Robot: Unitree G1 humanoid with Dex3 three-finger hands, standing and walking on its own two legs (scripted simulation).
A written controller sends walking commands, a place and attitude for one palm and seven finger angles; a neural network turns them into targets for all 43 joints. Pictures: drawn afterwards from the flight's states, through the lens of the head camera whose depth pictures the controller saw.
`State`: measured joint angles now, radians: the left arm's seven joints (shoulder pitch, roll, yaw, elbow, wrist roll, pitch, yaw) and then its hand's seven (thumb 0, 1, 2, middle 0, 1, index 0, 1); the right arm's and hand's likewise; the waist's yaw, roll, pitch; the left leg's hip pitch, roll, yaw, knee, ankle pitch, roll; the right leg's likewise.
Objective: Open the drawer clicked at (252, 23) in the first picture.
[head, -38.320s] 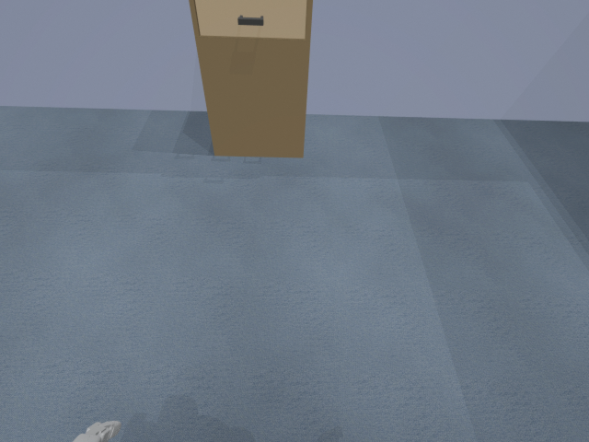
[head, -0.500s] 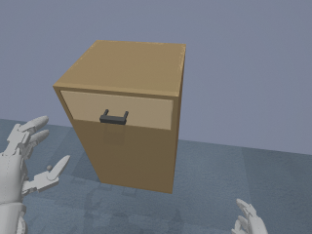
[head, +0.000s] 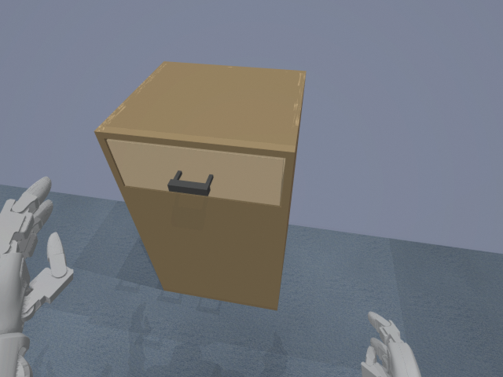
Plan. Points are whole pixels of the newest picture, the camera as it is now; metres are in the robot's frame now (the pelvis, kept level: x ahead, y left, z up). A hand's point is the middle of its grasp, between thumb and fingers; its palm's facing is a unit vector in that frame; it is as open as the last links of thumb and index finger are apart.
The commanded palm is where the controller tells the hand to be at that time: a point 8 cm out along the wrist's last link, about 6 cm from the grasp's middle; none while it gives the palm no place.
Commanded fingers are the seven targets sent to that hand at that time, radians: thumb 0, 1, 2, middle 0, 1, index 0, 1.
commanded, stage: step back with the hand held close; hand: left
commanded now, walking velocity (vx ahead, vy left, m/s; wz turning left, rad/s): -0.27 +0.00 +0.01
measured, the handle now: (191, 181) +0.57 +0.22 -0.05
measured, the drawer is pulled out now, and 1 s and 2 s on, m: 0.00 0.00 0.00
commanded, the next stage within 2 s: stop stepping back and stand still in 1.06 s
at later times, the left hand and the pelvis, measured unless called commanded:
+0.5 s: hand (30, 313) +0.13 +0.25 +0.16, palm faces +0.39 -0.81 -0.45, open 7.4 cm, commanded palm +0.08 +0.29 +0.18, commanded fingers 0.00 0.90 0.90 -0.20 -0.30 -0.20 -0.30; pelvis -0.05 +0.02 -0.01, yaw -1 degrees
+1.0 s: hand out of the picture +0.05 +0.23 +0.15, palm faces +0.36 -0.80 -0.48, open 7.4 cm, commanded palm -0.02 +0.28 +0.18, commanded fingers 0.00 0.90 0.90 -0.20 -0.30 -0.20 -0.30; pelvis -0.16 +0.00 -0.03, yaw -1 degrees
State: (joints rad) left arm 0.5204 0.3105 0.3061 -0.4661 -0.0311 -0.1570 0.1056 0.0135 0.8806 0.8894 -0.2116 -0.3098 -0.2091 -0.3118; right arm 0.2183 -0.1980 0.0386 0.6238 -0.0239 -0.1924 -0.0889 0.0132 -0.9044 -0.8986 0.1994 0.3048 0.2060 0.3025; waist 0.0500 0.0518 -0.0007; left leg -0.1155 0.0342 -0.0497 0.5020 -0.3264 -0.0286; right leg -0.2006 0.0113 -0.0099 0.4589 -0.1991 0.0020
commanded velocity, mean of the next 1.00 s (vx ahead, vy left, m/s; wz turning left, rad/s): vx -0.31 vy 0.00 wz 0.01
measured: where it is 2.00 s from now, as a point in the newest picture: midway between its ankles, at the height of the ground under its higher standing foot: outside the picture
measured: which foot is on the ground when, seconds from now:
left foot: down 0.00-1.00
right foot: down 0.00-1.00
